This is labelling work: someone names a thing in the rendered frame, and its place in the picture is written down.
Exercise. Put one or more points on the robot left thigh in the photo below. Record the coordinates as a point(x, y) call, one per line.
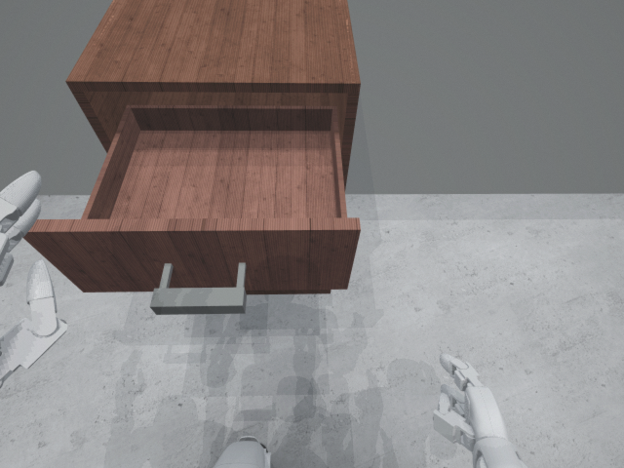
point(244, 454)

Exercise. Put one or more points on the handle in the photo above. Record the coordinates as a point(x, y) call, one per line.
point(178, 301)

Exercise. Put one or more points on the cabinet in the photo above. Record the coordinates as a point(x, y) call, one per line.
point(220, 52)

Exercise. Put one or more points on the robot left hand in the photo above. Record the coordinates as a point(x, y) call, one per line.
point(28, 340)

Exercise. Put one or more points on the robot right forearm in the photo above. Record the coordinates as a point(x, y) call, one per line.
point(494, 452)

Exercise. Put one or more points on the robot right hand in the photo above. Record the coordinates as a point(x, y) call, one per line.
point(473, 417)

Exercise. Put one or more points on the left robot shin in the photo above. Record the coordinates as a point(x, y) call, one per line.
point(248, 438)

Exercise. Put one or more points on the drawer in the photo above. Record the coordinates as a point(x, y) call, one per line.
point(206, 187)

